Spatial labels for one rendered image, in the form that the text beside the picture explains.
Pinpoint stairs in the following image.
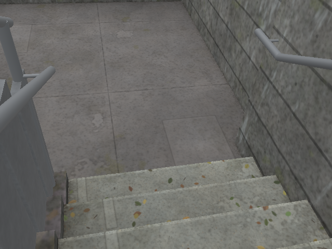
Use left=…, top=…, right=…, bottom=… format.
left=58, top=157, right=332, bottom=249

